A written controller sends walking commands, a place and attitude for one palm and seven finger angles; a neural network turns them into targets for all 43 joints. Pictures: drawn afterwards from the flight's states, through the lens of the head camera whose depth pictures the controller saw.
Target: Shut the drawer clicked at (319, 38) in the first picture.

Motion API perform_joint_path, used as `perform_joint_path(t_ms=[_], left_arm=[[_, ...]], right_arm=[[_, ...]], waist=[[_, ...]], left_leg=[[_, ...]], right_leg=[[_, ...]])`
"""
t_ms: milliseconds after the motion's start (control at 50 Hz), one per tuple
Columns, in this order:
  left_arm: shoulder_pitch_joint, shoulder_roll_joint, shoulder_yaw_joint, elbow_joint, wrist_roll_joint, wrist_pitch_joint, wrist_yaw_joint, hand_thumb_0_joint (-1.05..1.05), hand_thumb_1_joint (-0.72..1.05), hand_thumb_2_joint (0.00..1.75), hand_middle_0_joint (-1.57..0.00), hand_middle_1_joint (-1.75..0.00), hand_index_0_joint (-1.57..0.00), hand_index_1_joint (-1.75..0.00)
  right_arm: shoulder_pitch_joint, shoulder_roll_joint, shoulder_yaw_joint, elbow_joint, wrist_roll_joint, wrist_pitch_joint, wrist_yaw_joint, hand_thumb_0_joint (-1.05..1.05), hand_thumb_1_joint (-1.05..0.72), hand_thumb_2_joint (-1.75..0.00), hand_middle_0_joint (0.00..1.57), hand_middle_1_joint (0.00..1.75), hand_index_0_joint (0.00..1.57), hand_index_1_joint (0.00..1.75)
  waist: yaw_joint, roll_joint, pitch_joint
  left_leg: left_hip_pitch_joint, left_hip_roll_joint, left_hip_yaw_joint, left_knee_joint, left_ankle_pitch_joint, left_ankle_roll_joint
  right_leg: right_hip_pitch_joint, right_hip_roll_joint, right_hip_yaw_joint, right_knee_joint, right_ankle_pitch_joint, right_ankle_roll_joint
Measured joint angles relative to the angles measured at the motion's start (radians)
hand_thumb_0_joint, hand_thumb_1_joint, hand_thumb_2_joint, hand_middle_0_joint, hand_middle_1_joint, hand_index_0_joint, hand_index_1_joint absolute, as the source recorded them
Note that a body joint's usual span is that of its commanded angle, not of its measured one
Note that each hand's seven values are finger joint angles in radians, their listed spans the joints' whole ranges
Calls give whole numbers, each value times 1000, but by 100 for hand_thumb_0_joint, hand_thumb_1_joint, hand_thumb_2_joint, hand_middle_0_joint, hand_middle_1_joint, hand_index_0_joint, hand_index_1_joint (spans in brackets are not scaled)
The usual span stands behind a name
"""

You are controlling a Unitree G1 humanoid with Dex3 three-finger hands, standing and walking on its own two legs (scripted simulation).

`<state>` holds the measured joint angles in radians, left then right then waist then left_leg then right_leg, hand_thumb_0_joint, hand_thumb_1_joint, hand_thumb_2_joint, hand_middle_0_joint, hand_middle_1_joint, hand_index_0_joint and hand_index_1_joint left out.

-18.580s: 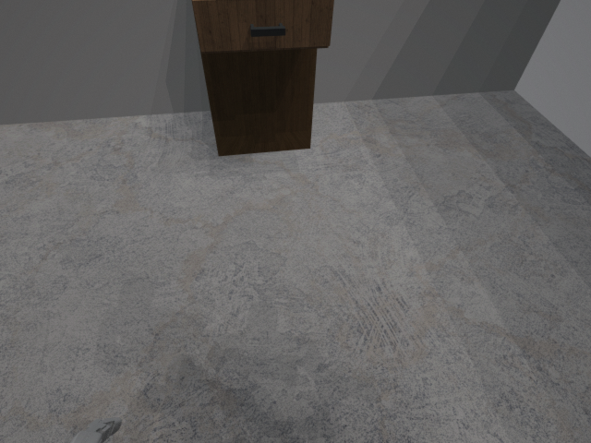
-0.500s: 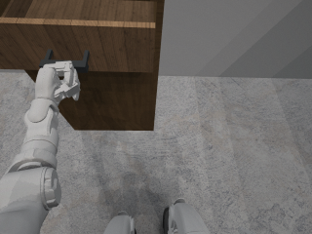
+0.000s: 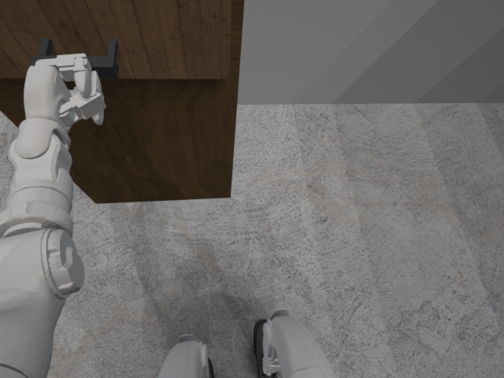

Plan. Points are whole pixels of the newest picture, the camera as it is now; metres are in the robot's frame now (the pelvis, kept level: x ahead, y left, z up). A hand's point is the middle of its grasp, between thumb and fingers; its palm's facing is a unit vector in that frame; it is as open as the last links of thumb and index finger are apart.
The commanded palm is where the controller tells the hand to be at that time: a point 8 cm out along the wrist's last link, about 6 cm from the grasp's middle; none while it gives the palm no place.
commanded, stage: push the drawer shut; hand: left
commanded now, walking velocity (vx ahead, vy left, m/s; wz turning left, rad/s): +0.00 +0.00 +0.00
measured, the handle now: (78, 56) +0.61 +0.21 +0.07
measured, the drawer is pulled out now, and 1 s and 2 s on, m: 0.04 0.00 0.00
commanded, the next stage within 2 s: pull the fist back off the drawer in 0.82 s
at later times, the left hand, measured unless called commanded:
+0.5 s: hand (92, 73) +0.58 +0.18 +0.07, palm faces -0.04 -1.00 -0.03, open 2.9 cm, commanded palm +0.59 +0.21 +0.07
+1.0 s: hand (87, 68) +0.58 +0.19 +0.07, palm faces -0.02 -1.00 -0.04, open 3.3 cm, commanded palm +0.61 +0.20 +0.07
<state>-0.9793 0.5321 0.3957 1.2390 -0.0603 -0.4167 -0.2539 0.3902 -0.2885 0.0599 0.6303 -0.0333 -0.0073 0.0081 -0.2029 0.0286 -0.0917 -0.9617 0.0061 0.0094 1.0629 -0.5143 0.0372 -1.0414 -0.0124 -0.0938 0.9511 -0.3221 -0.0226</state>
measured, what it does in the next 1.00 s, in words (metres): stands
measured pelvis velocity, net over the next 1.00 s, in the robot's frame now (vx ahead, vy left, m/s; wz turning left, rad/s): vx -0.01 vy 0.01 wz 0.01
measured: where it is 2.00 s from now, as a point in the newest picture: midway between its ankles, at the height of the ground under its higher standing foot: outside the picture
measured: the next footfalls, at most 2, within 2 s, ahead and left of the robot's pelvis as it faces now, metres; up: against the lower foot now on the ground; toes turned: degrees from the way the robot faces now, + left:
none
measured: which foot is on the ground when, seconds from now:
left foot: down 0.00-1.00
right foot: down 0.00-1.00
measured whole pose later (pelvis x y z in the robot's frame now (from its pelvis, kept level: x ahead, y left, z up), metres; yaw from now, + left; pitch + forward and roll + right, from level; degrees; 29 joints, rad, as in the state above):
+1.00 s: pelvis -0.01 +0.01 -0.02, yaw +0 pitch +30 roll -5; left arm -1.31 0.72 0.33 1.40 0.00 -0.29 -0.23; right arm 0.44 -0.29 0.11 0.66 -0.06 -0.03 0.01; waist -0.29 0.05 -0.09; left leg -1.16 0.00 -0.05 1.16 -0.51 0.04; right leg -1.19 -0.02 -0.15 0.98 -0.30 -0.02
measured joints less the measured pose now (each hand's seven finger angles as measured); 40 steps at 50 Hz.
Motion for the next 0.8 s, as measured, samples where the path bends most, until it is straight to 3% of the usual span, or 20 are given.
perform_joint_path(t_ms=[360,460,800], left_arm=[[-134,75,19,81,51,30,20,1,74,91,-140,-160,-140,-160],[-178,109,19,121,68,38,-6,-4,64,92,-140,-160,-140,-160],[-302,185,-50,157,70,110,-2,-3,51,90,-140,-160,-143,-160]], right_arm=[[22,7,17,-15,-21,47,13,0,-91,-90,20,30,20,30],[36,6,26,-16,-23,54,12,0,-91,-90,20,30,20,30],[33,-1,44,6,-26,12,1,0,-91,-90,20,30,20,30]], waist=[[-47,13,5],[-50,14,8],[-86,12,6]], left_leg=[[-53,7,-12,24,-19,7],[-81,6,-22,39,-21,7],[-180,4,-55,91,-8,4]], right_leg=[[-39,7,-11,-1,-7,8],[-60,5,-21,6,-8,8],[-131,1,-53,23,13,3]])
